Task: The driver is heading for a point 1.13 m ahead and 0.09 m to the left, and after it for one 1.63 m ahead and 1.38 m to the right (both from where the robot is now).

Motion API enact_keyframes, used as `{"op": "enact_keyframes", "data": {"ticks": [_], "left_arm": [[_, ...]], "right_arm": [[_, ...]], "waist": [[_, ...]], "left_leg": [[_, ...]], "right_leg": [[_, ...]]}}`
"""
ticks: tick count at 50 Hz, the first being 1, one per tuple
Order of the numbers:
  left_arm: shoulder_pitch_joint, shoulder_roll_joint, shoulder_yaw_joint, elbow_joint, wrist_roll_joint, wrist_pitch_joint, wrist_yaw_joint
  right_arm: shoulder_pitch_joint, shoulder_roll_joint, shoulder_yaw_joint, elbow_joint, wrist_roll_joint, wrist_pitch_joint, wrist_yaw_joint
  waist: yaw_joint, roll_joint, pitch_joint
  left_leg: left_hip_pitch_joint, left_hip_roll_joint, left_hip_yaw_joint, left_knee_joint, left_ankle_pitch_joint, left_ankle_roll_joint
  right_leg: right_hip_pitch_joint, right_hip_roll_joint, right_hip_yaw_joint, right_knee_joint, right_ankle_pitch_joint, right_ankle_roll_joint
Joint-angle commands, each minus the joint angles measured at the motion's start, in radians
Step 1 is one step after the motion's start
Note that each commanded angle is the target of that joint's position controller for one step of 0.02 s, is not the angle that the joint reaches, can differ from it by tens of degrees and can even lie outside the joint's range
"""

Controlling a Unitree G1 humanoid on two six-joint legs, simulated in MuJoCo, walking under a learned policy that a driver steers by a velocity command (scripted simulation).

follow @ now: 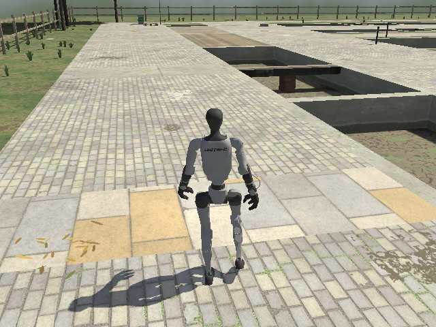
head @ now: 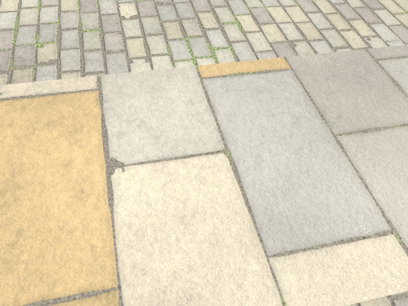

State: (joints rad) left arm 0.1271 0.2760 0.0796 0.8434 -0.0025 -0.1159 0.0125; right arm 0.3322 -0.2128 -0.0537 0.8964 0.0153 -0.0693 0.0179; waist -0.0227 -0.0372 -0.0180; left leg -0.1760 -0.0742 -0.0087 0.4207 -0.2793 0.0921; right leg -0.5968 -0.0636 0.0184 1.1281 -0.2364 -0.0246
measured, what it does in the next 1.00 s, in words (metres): walks ahead, turning left: right foot, then left foot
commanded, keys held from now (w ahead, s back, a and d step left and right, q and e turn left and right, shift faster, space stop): w+q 0.20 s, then q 0.16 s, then no key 0.42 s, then w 0.22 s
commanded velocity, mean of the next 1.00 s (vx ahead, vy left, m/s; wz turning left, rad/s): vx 0.22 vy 0.00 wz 0.34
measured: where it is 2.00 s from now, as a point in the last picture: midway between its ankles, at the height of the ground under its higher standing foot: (149, 231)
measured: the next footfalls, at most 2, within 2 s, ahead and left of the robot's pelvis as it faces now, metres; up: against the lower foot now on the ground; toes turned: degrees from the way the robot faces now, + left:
right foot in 0.32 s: +0.36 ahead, -0.10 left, +0.00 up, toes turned +15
left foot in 0.72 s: +0.29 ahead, +0.14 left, +0.00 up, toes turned +18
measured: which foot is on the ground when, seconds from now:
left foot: down 0.00-0.32, up 0.34-0.70, down 0.72-1.00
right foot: up 0.00-0.30, down 0.32-0.72, up 0.74-1.00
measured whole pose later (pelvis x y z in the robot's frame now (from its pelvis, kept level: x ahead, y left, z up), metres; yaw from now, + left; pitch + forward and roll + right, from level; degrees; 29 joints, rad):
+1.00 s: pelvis +0.31 +0.02 -0.01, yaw +19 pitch +1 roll +0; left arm 0.21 0.28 0.04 0.87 -0.02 -0.08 -0.03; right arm 0.27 -0.24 -0.04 0.71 0.02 -0.02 -0.02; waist 0.00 0.00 -0.02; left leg -0.24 -0.01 -0.02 0.52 -0.30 0.02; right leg -0.29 -0.01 -0.06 0.61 -0.38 -0.10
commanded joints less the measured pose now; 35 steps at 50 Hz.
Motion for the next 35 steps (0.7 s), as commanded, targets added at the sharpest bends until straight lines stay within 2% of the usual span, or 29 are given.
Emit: {"op": "enact_keyframes", "data": {"ticks": [1,5,10,13,14,15,16,17,18,19,20,21,22,23,25,27,29,32,33,34,35], "left_arm": [[-0.088,0.078,0.019,-0.080,0.011,-0.009,-0.001],[-0.226,0.031,0.001,-0.135,0.001,-0.012,-0.014],[-0.340,0.039,-0.009,-0.201,-0.012,-0.024,-0.036],[-0.317,0.067,-0.003,-0.220,-0.004,-0.038,-0.043],[-0.260,0.087,0.006,-0.210,-0.003,-0.040,-0.041],[-0.156,0.115,0.018,-0.188,0.005,-0.042,-0.035],[0.005,0.156,0.030,-0.164,0.020,-0.043,-0.027],[0.167,0.231,0.037,-0.153,0.040,-0.033,-0.010],[0.172,0.216,0.032,-0.141,0.036,-0.017,-0.024],[0.101,0.131,0.017,-0.177,0.022,0.001,-0.019],[0.036,0.067,-0.001,-0.189,0.010,0.014,-0.011],[-0.016,0.051,-0.013,-0.179,0.008,0.023,-0.012],[-0.035,0.050,-0.016,-0.169,0.016,0.026,-0.017],[-0.050,0.066,-0.015,-0.156,0.031,0.025,-0.021],[-0.073,0.077,-0.010,-0.137,0.036,0.017,-0.027],[-0.080,0.100,-0.004,-0.122,0.025,0.018,-0.024],[-0.077,0.118,0.001,-0.111,0.013,0.032,-0.018],[-0.048,0.134,0.000,-0.092,0.000,0.056,-0.018],[-0.049,0.134,-0.003,-0.088,-0.006,0.063,-0.019],[-0.050,0.121,-0.010,-0.085,-0.010,0.068,-0.021],[-0.025,0.086,-0.025,-0.072,-0.009,0.069,-0.022]], "right_arm": [[0.014,-0.152,-0.029,-0.067,0.000,-0.020,-0.021],[0.085,-0.164,-0.032,-0.061,0.002,-0.010,-0.041],[0.157,-0.161,-0.036,-0.045,0.013,-0.004,-0.044],[0.140,-0.173,-0.044,-0.058,0.009,0.021,-0.057],[0.120,-0.178,-0.048,-0.073,0.007,0.028,-0.059],[0.085,-0.174,-0.047,-0.096,0.009,0.031,-0.058],[0.022,-0.162,-0.040,-0.139,0.002,0.029,-0.052],[0.019,-0.101,-0.023,-0.183,-0.025,0.022,-0.051],[0.264,-0.060,-0.007,-0.174,0.007,0.019,-0.043],[0.260,-0.189,-0.035,-0.132,0.018,0.031,-0.043],[0.132,-0.220,-0.047,-0.156,0.020,0.046,-0.047],[0.085,-0.204,-0.046,-0.162,0.010,0.058,-0.054],[0.066,-0.191,-0.050,-0.171,-0.002,0.068,-0.058],[0.086,-0.152,-0.045,-0.172,0.000,0.079,-0.057],[0.092,-0.094,-0.029,-0.184,-0.001,0.084,-0.059],[0.047,-0.083,-0.018,-0.207,-0.014,0.080,-0.057],[0.004,-0.094,-0.013,-0.222,-0.016,0.079,-0.047],[-0.055,-0.125,-0.017,-0.240,-0.015,0.088,-0.036],[-0.060,-0.127,-0.019,-0.243,-0.017,0.090,-0.033],[-0.056,-0.127,-0.020,-0.240,-0.022,0.090,-0.032],[-0.060,-0.136,-0.023,-0.245,-0.029,0.089,-0.034]], "waist": [[0.009,0.075,0.043],[-0.035,0.116,0.064],[-0.075,0.142,0.089],[-0.044,0.177,0.067],[-0.016,0.201,0.031],[0.037,0.210,-0.034],[0.120,0.190,-0.156],[0.150,-0.003,-0.334],[0.040,-0.318,-0.526],[0.044,-0.165,-0.435],[0.057,-0.085,-0.252],[0.031,-0.001,-0.156],[0.010,-0.005,-0.098],[-0.017,-0.033,-0.068],[-0.037,-0.063,-0.057],[-0.033,-0.063,-0.091],[-0.019,-0.071,-0.125],[0.002,-0.071,-0.111],[-0.005,-0.067,-0.097],[-0.016,-0.063,-0.083],[-0.019,-0.051,-0.069]], "left_leg": [[0.122,0.243,-0.299,-0.243,0.260,0.145],[0.081,0.204,-0.255,-0.237,0.270,0.109],[0.143,0.235,-0.324,-0.187,0.263,0.104],[0.163,0.225,-0.343,-0.063,0.481,0.062],[0.157,0.208,-0.347,0.001,0.610,0.043],[0.135,0.167,-0.336,0.108,0.746,0.014],[0.023,0.117,-0.320,0.307,0.697,-0.028],[-0.187,0.010,-0.234,0.624,0.194,-0.075],[-0.431,-0.076,-0.233,0.898,-0.489,-0.103],[-0.466,0.023,-0.240,0.988,-0.377,-0.121],[-0.504,0.052,-0.162,0.975,-0.300,-0.137],[-0.475,0.086,-0.127,0.937,-0.253,-0.147],[-0.434,0.106,-0.116,0.897,-0.224,-0.147],[-0.351,0.113,-0.100,0.860,-0.201,-0.144],[-0.285,0.111,-0.066,0.703,-0.166,-0.140],[-0.236,0.123,-0.055,0.548,-0.091,-0.135],[-0.179,0.127,-0.042,0.428,-0.002,-0.130],[-0.123,0.112,-0.021,0.300,0.031,-0.114],[-0.082,0.102,-0.007,0.225,0.056,-0.101],[-0.017,0.086,0.010,0.135,0.097,-0.083],[0.043,0.090,-0.006,0.050,0.119,-0.061]], "right_leg": [[-0.192,-0.017,0.028,-0.167,0.149,0.025],[-0.119,0.043,0.011,-0.461,0.304,0.043],[-0.093,0.065,0.024,-0.603,0.304,0.040],[0.026,0.103,0.011,-0.666,0.256,0.013],[0.123,0.123,0.001,-0.675,0.229,-0.005],[0.278,0.132,-0.016,-0.711,0.273,-0.033],[0.541,0.035,0.051,-0.698,0.403,-0.091],[0.866,-0.208,0.254,-0.608,0.773,-0.155],[1.098,-0.465,0.644,-0.635,0.802,-0.337],[0.945,-0.404,0.600,-0.691,0.583,-0.302],[0.774,-0.328,0.409,-0.717,0.527,-0.255],[0.611,-0.264,0.304,-0.751,0.524,-0.234],[0.483,-0.231,0.250,-0.783,0.522,-0.232],[0.364,-0.201,0.183,-0.825,0.523,-0.229],[0.284,-0.172,0.101,-0.858,0.589,-0.241],[0.292,-0.181,0.067,-0.858,0.649,-0.250],[0.310,-0.184,0.050,-0.858,0.597,-0.246],[0.314,-0.185,0.063,-0.848,0.336,-0.223],[0.298,-0.176,0.065,-0.831,0.223,-0.205],[0.268,-0.157,0.062,-0.804,0.124,-0.177],[0.236,-0.123,0.055,-0.771,0.031,-0.126]]}}
Keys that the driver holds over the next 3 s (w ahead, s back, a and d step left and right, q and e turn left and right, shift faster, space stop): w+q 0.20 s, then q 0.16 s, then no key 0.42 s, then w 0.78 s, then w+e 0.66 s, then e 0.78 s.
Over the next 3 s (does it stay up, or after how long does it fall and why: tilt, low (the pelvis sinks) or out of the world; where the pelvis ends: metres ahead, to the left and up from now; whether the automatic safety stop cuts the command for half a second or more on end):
stays up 1.09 0.17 -0.01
